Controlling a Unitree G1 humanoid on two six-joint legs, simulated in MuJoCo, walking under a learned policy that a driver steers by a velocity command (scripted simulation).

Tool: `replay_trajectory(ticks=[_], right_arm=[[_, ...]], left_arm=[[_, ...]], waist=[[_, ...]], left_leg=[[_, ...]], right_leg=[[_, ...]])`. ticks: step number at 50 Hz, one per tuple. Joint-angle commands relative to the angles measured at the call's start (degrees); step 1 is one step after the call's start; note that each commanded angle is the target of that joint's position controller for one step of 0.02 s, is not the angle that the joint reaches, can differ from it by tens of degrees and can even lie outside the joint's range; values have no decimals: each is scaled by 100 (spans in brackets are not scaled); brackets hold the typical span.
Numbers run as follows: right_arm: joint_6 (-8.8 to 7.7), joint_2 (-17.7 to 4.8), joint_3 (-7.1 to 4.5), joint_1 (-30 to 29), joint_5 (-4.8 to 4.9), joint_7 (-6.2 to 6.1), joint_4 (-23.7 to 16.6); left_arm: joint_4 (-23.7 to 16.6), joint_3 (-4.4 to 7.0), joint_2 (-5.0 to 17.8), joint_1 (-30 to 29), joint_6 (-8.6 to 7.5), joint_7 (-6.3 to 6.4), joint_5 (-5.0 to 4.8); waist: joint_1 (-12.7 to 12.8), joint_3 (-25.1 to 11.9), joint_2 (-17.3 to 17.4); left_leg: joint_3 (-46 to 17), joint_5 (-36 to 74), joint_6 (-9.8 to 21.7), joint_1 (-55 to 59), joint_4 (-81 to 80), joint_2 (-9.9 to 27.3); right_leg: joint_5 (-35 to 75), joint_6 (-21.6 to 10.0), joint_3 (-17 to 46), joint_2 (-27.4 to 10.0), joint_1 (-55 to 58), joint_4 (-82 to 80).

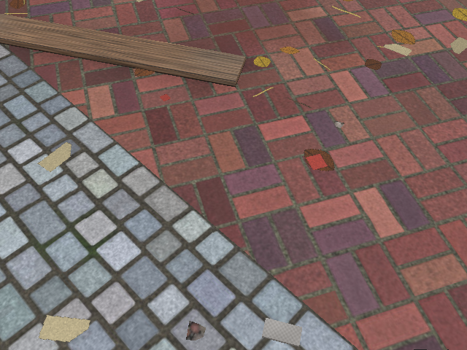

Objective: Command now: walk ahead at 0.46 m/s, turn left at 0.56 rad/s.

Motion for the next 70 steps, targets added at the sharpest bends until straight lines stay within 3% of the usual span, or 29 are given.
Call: replay_trajectory(ticks=[1,2,3,4,5,6,7,9,14,18,21,27,28,29,30,31,33,34,41,48,50,51,52,53,54,55,57,62,70], right_arm=[[-32,-857,-358,773,5,7,-272],[-17,-1232,-557,1666,-19,-87,-46],[19,-1955,-707,1861,-56,-217,-9],[-63,-1959,-622,1664,-115,-177,-322],[-122,-1532,-488,1569,-123,-112,-373],[-177,-1316,-432,1304,-71,-104,-354],[-184,-1040,-359,941,-15,-129,-360],[-183,-741,-237,540,-135,-179,-437],[-292,-643,-142,413,-245,-280,-81],[-224,-776,-143,391,-317,-372,145],[-82,-917,-196,442,-254,-430,281],[230,-959,-261,315,-41,-607,243],[257,-966,-271,308,3,-636,245],[222,-919,-275,440,-44,-647,223],[139,-686,-203,279,-283,-610,-65],[80,-551,-149,-38,-336,-548,-172],[67,-704,-213,30,-71,-461,-23],[97,-713,-235,6,-86,-502,25],[131,-580,-221,0,-89,-587,24],[-18,-735,-263,107,-52,-453,21],[-99,-760,-297,497,-44,-392,136],[-114,-940,-355,649,-81,-393,187],[-79,-1343,-425,640,-188,-441,118],[-44,-1548,-440,580,-413,-421,89],[-71,-1293,-375,374,-398,-430,-42],[-73,-973,-293,101,-326,-460,-119],[-42,-828,-239,-62,-163,-510,-159],[77,-995,-268,588,-193,-618,-5],[128,-1206,-273,323,48,-419,104]], left_arm=[[-343,288,1249,-353,98,60,-101],[-387,239,1148,-381,100,75,-94],[-655,56,511,12,16,51,196],[-743,-73,397,151,-180,-20,184],[-831,45,840,-500,-271,-65,-45],[-926,14,763,-730,-302,-46,-99],[-753,26,745,-615,-272,14,-3],[-592,77,803,-355,-79,46,48],[-418,-38,399,-259,127,79,74],[-513,-61,460,-758,145,11,10],[-705,9,637,-1002,199,-35,6],[-886,37,483,-867,260,-235,-16],[-845,65,526,-641,232,-256,-6],[-817,189,894,-356,210,-217,36],[-867,361,1598,-95,197,-126,116],[-843,289,1402,223,208,-112,189],[-1023,211,1059,-367,162,-81,91],[-1074,196,985,-613,196,-48,-2],[-1222,257,1152,-762,408,139,4],[-1375,240,1132,-1037,541,123,9],[-1454,207,1074,-1231,591,150,-53],[-1478,162,933,-1137,607,171,-47],[-1471,69,583,-799,602,154,40],[-1659,140,773,-779,531,135,14],[-1564,259,1197,-654,483,114,56],[-1417,347,1366,-602,511,101,-8],[-1288,320,1112,-544,637,139,-2],[-1684,132,646,-1138,623,63,-46],[-1484,60,576,-584,623,-64,38]], waist=[[-856,-421,-600],[-1303,-886,-366],[-892,-1385,1092],[-737,-2488,1174],[-1021,-2286,320],[-859,-1553,181],[-608,-1079,-229],[-291,-889,41],[-154,-884,257],[-422,-754,336],[-528,-498,347],[-395,-420,339],[-246,-528,261],[-187,-821,-204],[-271,-1106,-1463],[16,-1656,-1814],[-185,-1275,-714],[-271,-984,-427],[-353,-1011,-853],[-315,-835,-1183],[-572,-815,-1163],[-566,-835,-946],[-309,-959,333],[-216,-688,1531],[-215,-631,1135],[-159,-504,721],[-197,-328,555],[-641,-499,807],[-355,-574,844]], left_leg=[[509,-505,389,1259,-241,-644],[288,219,600,2735,-690,-771],[-2042,1550,1336,4767,-585,664],[-4618,1846,2279,5562,-1373,1732],[-3866,2330,1939,5336,-1494,1533],[-2975,2633,1688,4556,-1441,1290],[-2276,2723,1386,3745,-1473,1056],[-1682,3105,1191,2582,-1765,858],[-571,3688,996,2161,-2047,574],[-270,2932,835,2413,-2215,607],[-426,2441,914,2857,-2109,909],[-528,2892,710,3422,-1125,1215],[-307,3033,463,3280,-680,1006],[46,2537,62,2831,203,527],[428,-45,-482,1234,1778,-371],[-294,-3440,-634,102,2941,-1064],[-805,-2998,-602,-302,3439,-554],[-744,-2610,-653,-416,3078,-457],[-701,-1583,-975,443,1330,-588],[-780,-1435,-852,1210,-73,-697],[-661,-645,-703,1884,-1295,-692],[-888,-136,-543,2436,-1716,-300],[-2049,689,-71,3036,-1882,967],[-3386,1560,977,2775,-2050,1865],[-3326,1463,1295,2600,-2060,2036],[-2571,1224,1040,2496,-1946,1624],[-1733,902,669,2584,-1861,1085],[-1139,1479,882,3262,-1862,1059],[-776,1453,647,2614,-1344,1042]], right_leg=[[6297,-735,250,-1419,-130,1702],[5654,-444,168,-1136,-909,3140],[1274,-3,216,-362,-3281,5351],[-1731,145,1563,470,-4367,6669],[-1405,20,2149,119,-4713,6806],[-936,-78,2053,-95,-4842,6402],[-531,-73,1977,-392,-4664,5933],[-113,-65,1957,-609,-3790,5473],[995,87,1899,-596,-3303,3954],[1829,66,1853,-492,-3105,2805],[1256,2,1822,-412,-3539,2681],[570,-299,1410,-140,-3459,1919],[1324,-442,1354,-14,-2899,1246],[2987,-713,1936,-219,-2026,887],[5911,-1568,3731,-1436,-798,1041],[6482,-2546,4811,-2121,-48,802],[5190,-2046,3850,-1598,-431,837],[4635,-1766,3556,-1338,-722,763],[3781,-1539,3455,-878,-1344,640],[2758,-1411,4247,-747,-1673,758],[2539,-1169,4312,-516,-1820,1032],[1822,-913,4170,-262,-2163,1327],[17,-580,3363,390,-2869,2566],[-1688,-300,2611,1001,-3902,3682],[-1534,-136,2694,552,-4000,4782],[-1090,-58,2642,447,-3997,5177],[-458,139,2487,372,-4193,5496],[-186,367,2040,167,-4149,4360],[1022,-128,1378,266,-1848,932]])
Keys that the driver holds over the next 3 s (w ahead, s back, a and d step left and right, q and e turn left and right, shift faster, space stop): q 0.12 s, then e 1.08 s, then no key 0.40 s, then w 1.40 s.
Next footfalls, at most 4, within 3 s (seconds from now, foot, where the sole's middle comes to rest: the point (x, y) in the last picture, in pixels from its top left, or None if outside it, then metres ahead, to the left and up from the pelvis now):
0.04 left None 0.19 0.11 -0.76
0.58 right None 0.29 -0.10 -0.76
1.04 left None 0.34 0.13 -0.76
1.44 right None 0.22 -0.11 -0.76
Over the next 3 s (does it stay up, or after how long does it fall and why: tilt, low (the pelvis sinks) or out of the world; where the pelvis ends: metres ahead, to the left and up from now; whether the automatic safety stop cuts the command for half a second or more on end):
stays up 0.78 -0.29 0.02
